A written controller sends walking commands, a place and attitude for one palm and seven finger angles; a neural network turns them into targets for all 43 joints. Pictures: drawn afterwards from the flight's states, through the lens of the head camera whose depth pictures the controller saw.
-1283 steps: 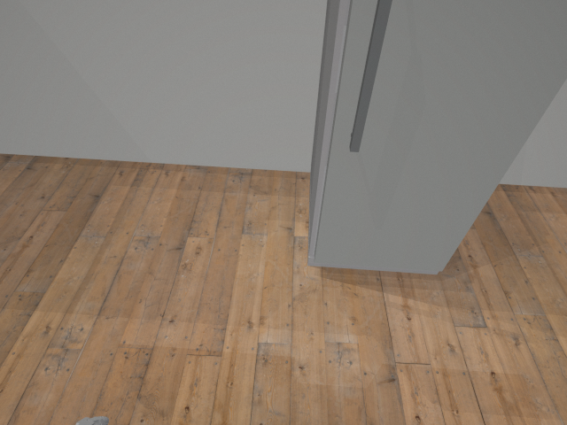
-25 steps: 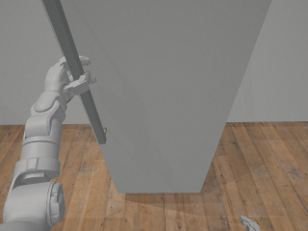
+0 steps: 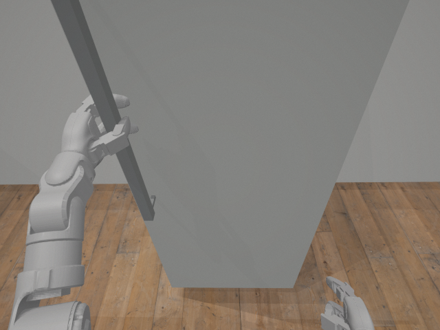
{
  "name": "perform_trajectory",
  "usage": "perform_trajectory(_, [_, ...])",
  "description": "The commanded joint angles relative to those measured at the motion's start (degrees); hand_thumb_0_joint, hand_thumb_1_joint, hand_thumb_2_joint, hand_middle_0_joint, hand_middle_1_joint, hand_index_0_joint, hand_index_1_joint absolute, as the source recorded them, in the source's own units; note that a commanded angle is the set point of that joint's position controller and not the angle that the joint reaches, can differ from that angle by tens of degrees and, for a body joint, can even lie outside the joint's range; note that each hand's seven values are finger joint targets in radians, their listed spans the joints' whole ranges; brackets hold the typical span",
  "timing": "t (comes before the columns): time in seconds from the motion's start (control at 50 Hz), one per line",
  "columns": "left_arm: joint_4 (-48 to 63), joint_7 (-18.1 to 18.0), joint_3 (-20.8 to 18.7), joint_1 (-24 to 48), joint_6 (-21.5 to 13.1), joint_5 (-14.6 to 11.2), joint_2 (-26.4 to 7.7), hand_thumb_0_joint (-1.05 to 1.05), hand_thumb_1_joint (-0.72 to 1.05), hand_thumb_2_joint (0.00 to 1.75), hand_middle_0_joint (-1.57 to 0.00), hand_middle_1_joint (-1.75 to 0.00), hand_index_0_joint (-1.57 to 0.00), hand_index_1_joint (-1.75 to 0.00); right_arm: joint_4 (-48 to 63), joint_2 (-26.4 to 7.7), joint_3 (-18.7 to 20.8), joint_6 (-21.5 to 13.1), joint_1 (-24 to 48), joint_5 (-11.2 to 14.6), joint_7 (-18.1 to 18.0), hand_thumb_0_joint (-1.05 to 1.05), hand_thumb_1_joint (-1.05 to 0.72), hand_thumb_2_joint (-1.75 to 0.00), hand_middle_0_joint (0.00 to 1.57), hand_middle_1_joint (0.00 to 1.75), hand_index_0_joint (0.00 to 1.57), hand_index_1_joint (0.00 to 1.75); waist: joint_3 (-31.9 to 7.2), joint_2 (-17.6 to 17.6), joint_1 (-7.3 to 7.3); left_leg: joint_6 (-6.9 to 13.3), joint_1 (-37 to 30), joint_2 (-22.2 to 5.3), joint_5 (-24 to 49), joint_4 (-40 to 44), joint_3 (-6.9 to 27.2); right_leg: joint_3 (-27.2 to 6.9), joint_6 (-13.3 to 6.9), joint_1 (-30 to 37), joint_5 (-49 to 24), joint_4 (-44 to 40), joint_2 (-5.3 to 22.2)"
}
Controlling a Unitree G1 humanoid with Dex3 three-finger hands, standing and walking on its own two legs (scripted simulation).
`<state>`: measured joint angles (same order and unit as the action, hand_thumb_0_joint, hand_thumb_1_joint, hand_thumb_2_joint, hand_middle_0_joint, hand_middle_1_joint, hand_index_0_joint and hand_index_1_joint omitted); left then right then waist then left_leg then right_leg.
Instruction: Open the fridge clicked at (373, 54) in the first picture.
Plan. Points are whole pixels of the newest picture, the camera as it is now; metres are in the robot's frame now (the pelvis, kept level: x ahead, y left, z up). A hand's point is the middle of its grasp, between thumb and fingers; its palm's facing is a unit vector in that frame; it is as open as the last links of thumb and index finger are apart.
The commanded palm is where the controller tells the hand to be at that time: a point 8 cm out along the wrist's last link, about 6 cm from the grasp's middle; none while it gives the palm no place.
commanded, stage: pull the door a little, standing still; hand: left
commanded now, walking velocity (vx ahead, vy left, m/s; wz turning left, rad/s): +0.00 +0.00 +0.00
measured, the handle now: (123, 133) +0.43 +0.20 +0.17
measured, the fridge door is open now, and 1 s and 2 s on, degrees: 0 2 36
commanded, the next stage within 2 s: walk backward, drawing the door open in 0.18 s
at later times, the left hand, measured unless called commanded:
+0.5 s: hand (119, 143) +0.36 +0.18 +0.20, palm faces +0.17 -0.94 -0.29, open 6.7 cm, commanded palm +0.32 +0.23 +0.20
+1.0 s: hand (123, 140) +0.38 +0.18 +0.19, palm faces +0.31 -0.92 -0.25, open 6.7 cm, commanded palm +0.33 +0.23 +0.20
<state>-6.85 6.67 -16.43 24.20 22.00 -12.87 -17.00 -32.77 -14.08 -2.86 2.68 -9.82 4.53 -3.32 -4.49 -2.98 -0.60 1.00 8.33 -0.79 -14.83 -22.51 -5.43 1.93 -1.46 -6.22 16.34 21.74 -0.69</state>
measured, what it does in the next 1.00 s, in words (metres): steps on the spot: right foot, then left foot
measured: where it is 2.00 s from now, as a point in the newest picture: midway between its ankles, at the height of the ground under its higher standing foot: outside the picture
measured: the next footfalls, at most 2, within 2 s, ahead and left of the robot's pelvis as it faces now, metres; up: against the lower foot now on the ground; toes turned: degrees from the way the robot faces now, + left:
right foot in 0.60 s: +0.10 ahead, -0.06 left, +0.00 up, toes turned -8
left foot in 0.96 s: +0.17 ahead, +0.13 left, +0.00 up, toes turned +6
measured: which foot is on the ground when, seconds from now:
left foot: down 0.00-0.62, up 0.64-0.94, down 0.96-1.00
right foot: down 0.00-0.46, up 0.48-0.58, down 0.60-0.96, up 0.98-1.00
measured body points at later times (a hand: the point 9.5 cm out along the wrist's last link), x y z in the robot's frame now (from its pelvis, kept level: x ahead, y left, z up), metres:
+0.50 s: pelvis +0.08 +0.01 +0.01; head +0.10 -0.02 +0.46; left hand +0.35 +0.23 +0.22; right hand +0.23 -0.25 -0.08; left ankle -0.03 +0.14 -0.71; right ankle -0.03 -0.08 -0.70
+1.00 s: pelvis +0.10 -0.01 -0.02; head +0.15 -0.02 +0.42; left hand +0.36 +0.23 +0.21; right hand +0.30 -0.22 -0.12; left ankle +0.13 +0.12 -0.75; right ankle +0.07 -0.06 -0.73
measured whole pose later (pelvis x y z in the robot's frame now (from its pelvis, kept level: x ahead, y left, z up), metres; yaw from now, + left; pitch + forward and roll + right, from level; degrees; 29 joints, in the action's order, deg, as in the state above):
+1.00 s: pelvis +0.10 -0.01 -0.02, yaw +3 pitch +0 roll +1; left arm 28.7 -7.7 -13.6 -3.7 -3.8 -5.2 -18.9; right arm -32.8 -11.5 -0.9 -0.6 -5.4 -0.4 -5.5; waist 7.5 -0.8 -1.1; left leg 0.0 20.5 -1.4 -13.1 -36.1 -3.5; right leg 8.7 -1.7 -17.1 23.9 44.6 0.6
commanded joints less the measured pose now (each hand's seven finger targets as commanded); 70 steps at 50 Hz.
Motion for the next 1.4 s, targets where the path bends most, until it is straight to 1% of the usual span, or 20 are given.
perform_trajectory(0.0, [23.3,3.2,-3.3,3.4,-2.4,-1.8,-10.0,0.00,0.90,0.90,-0.45,-1.40,-0.45,-1.40,10.2,-6.1,2.5,-2.2,8.0,0.0,0.2,0.00,-0.90,-0.90,0.20,0.30,0.20,0.30,-17.5,2.5,4.93,1.4,-9.7,0.0,38.8,-2.6,3.7,0.6,0.6,6.9,-42.9,2.8,0.3])
perform_trajectory(0.26, [56.2,3.3,-9.5,-38.0,1.4,-6.2,-9.9,0.00,0.90,0.90,-0.45,-1.40,-0.45,-1.40,13.7,-4.9,1.7,-4.0,10.3,-0.2,2.2,0.00,-0.90,-0.90,0.20,0.30,0.20,0.30,-13.8,1.4,6.95,0.3,-4.0,-0.1,40.4,-4.4,5.3,2.5,1.3,5.8,-43.4,5.4,0.6])
perform_trajectory(0.28, [56.8,-5.8,-14.6,-2.1,-10.9,5.1,-27.9,0.00,0.90,0.90,-0.45,-1.40,-0.45,-1.40,12.1,-8.4,1.8,-3.9,7.0,-2.2,1.1,0.00,-0.90,-0.90,0.20,0.30,0.20,0.30,-5.8,-0.5,0.63,0.9,-0.4,-1.2,38.2,-9.3,5.8,-3.1,2.1,0.6,-46.4,3.0,2.5])
perform_trajectory(0.3, [41.3,-8.7,-11.3,-15.4,-14.4,5.1,-17.6,0.00,0.90,0.90,-0.45,-1.40,-0.45,-1.40,9.1,-7.3,2.8,-4.0,4.6,-3.0,0.7,0.00,-0.90,-0.90,0.20,0.30,0.20,0.30,-5.8,3.2,0.12,0.6,1.4,-1.1,36.8,-11.9,7.5,-0.9,0.6,1.4,-48.8,4.5,4.5])
perform_trajectory(0.36, [43.9,-10.6,-6.1,-25.5,-20.9,6.0,-12.8,0.00,0.90,0.90,-0.45,-1.40,-0.45,-1.40,10.4,-7.1,3.2,-3.2,4.2,-3.6,-0.1,0.00,-0.90,-0.90,0.20,0.30,0.20,0.30,-7.3,-0.2,0.64,0.4,0.1,-0.7,41.9,-8.6,7.5,1.9,1.5,2.2,-51.2,10.1,3.1])
perform_trajectory(0.42, [50.6,-11.7,-5.6,-23.5,-24.2,6.5,-12.8,0.00,0.90,0.90,-0.45,-1.40,-0.45,-1.40,10.2,-7.0,4.4,-2.9,3.6,-4.2,0.3,0.00,-0.90,-0.90,0.20,0.30,0.20,0.30,-7.7,-9.9,-0.45,1.8,-20.8,-5.3,77.8,-4.7,12.6,3.7,3.6,-15.9,-18.0,18.9,-3.4])
perform_trajectory(0.46, [52.3,-12.2,-4.9,-23.9,-25.3,7.7,-11.0,0.00,0.90,0.90,-0.45,-1.40,-0.45,-1.40,10.0,-5.8,5.1,-3.2,3.7,-6.1,1.7,0.00,-0.90,-0.90,0.20,0.30,0.20,0.30,-3.6,-15.3,-0.78,1.2,-27.3,-8.0,84.3,-6.1,16.8,3.3,2.1,-26.3,5.5,17.2,-4.7])
perform_trajectory(0.54, [55.0,-12.7,-7.4,-27.0,-27.2,7.4,-12.9,0.00,0.90,0.90,-0.45,-1.40,-0.45,-1.40,11.0,-4.2,5.0,-3.7,4.0,-4.2,1.4,0.00,-0.90,-0.90,0.20,0.30,0.20,0.30,-6.5,-6.6,0.16,-1.6,-13.6,-3.6,65.7,-16.3,11.8,3.9,0.2,-4.4,-24.8,-2.3,-2.8])
perform_trajectory(0.6, [49.5,-14.0,-12.0,-34.8,-28.9,6.7,-14.5,0.00,0.90,0.90,-0.45,-1.40,-0.45,-1.40,13.5,-2.5,4.7,-6.6,5.0,-4.0,-1.3,0.00,-0.90,-0.90,0.20,0.30,0.20,0.30,-6.4,12.3,4.53,-1.9,25.6,5.8,-16.5,-38.1,6.8,-8.5,-6.7,20.8,-83.7,6.9,19.8])
perform_trajectory(0.62, [46.4,-14.6,-11.7,-35.8,-29.2,7.3,-14.1,0.00,0.90,0.90,-0.45,-1.40,-0.45,-1.40,12.2,-2.3,4.4,-7.6,3.2,-4.1,-1.7,0.00,-0.90,-0.90,0.20,0.30,0.20,0.30,-6.4,14.0,4.26,-1.1,26.7,4.7,-17.0,-42.1,9.2,-7.8,-4.7,18.7,-82.3,7.9,21.0])
perform_trajectory(0.68, [47.7,-15.3,-10.4,-30.6,-30.8,9.4,-12.9,0.00,0.90,0.90,-0.45,-1.40,-0.45,-1.40,9.6,-1.2,3.2,-6.3,3.8,-5.2,-1.7,0.00,-0.90,-0.90,0.20,0.30,0.20,0.30,-10.1,7.7,1.02,-2.2,23.0,0.4,-10.5,-41.8,6.0,-3.9,-4.6,11.8,-65.5,8.3,19.2])
perform_trajectory(0.88, [52.1,-16.9,-6.8,-19.4,-32.3,9.1,-12.5,0.00,0.90,0.90,-0.45,-1.40,-0.45,-1.40,8.5,-1.2,2.7,-5.5,6.8,-5.1,-2.9,0.00,-0.90,-0.90,0.20,0.30,0.20,0.30,-8.4,8.1,1.38,-1.4,11.9,-0.9,2.4,-15.4,2.1,0.7,-2.4,4.0,-52.5,11.2,16.4])
perform_trajectory(0.92, [53.9,-17.0,-6.3,-16.6,-33.4,8.4,-13.5,0.00,0.90,0.90,-0.45,-1.40,-0.45,-1.40,8.1,-2.8,3.8,-5.6,6.3,-5.0,-3.3,0.00,-0.90,-0.90,0.20,0.30,0.20,0.30,-11.6,1.4,-0.19,1.8,-1.5,-6.2,28.0,-7.2,9.1,4.2,2.5,-2.6,-43.6,21.2,10.8])
perform_trajectory(0.96, [54.9,-16.2,-4.0,-13.6,-34.9,7.9,-10.6,0.00,0.90,0.90,-0.45,-1.40,-0.45,-1.40,8.4,-2.4,3.8,-6.6,4.5,-4.9,-1.1,0.00,-0.90,-0.90,0.20,0.30,0.20,0.30,-14.9,-10.7,0.54,11.1,-16.5,-18.9,71.5,-3.1,26.9,0.3,4.6,-16.6,8.2,34.6,-1.2])
perform_trajectory(1.0, [54.4,-15.3,-4.1,-10.8,-34.7,10.1,-11.6,0.00,0.90,0.90,-0.45,-1.40,-0.45,-1.40,6.2,-1.7,4.5,-8.0,6.9,-5.8,0.2,0.00,-0.90,-0.90,0.20,0.30,0.20,0.30,-12.0,-13.5,0.72,11.1,-13.8,-20.2,65.2,-3.6,27.4,-4.9,1.9,-20.1,19.7,35.0,-0.4])
perform_trajectory(1.18, [45.6,-14.0,-4.6,-2.4,-33.1,8.6,-13.7,0.00,0.90,0.90,-0.45,-1.40,-0.45,-1.40,6.5,-2.7,4.4,-9.9,6.1,-4.4,0.3,0.00,-0.90,-0.90,0.20,0.30,0.20,0.30,-13.0,-7.7,0.54,2.4,-1.5,-10.8,35.8,-8.2,13.2,-1.5,3.4,-0.3,-11.0,1.8,-0.7])
perform_trajectory(1.22, [42.7,-13.9,-7.7,-2.6,-32.9,8.7,-18.3,0.00,0.90,0.90,-0.45,-1.40,-0.45,-1.40,7.6,-1.4,4.3,-9.4,6.8,-3.8,-0.4,0.00,-0.90,-0.90,0.20,0.30,0.20,0.30,-13.2,9.0,0.30,-3.5,8.9,0.1,2.1,-21.4,3.9,-11.2,-1.9,0.7,-32.6,-1.0,12.7])
perform_trajectory(1.24, [43.1,-14.1,-9.8,-4.5,-32.2,8.2,-19.2,0.00,0.90,0.90,-0.45,-1.40,-0.45,-1.40,7.3,-1.7,5.3,-9.5,7.3,-3.4,-0.6,0.00,-0.90,-0.90,0.20,0.30,0.20,0.30,-12.2,14.9,2.17,-3.4,12.5,2.8,-13.8,-33.3,7.9,-17.7,-7.1,-3.0,-35.6,-1.7,19.1])
perform_trajectory(1.28, [42.9,-14.5,-8.5,-4.4,-32.3,9.0,-16.3,0.00,0.90,0.90,-0.45,-1.40,-0.45,-1.40,6.4,0.0,3.4,-9.6,8.5,-4.6,-0.8,0.00,-0.90,-0.90,0.20,0.30,0.20,0.30,-11.1,9.5,2.01,-2.8,18.3,0.5,-16.4,-41.9,12.0,-17.4,-10.7,-1.1,-39.7,2.3,22.0])
perform_trajectory(1.38, [42.4,-16.3,-10.0,-6.5,-34.2,9.5,-15.9,0.00,0.90,0.90,-0.45,-1.40,-0.45,-1.40,6.2,-0.7,2.7,-8.6,7.0,-5.4,-2.2,0.00,-0.90,-0.90,0.20,0.30,0.20,0.30,-16.2,10.0,2.02,-2.6,14.8,1.8,-13.8,-23.5,6.4,-12.2,-7.8,7.1,-44.5,4.9,18.3])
